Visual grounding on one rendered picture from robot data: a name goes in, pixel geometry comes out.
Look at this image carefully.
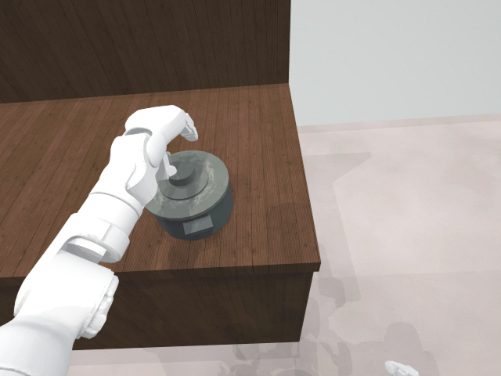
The knob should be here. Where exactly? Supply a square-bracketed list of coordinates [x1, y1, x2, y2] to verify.
[169, 159, 196, 186]

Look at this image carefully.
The robot left forearm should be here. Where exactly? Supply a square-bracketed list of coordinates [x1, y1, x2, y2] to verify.
[14, 124, 167, 316]

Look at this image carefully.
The table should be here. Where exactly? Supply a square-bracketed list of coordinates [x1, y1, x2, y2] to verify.
[0, 0, 321, 350]

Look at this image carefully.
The left robot hand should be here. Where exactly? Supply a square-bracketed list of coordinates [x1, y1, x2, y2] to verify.
[125, 105, 198, 181]

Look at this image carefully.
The pot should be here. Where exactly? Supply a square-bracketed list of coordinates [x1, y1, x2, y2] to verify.
[156, 184, 233, 240]

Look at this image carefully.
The right robot hand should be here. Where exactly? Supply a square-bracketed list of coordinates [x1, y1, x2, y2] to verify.
[385, 360, 419, 376]

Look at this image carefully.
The left robot upper arm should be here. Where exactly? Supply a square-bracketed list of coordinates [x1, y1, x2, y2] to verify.
[0, 250, 119, 376]

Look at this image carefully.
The lid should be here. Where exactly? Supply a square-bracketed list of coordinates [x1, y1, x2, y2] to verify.
[145, 150, 229, 221]

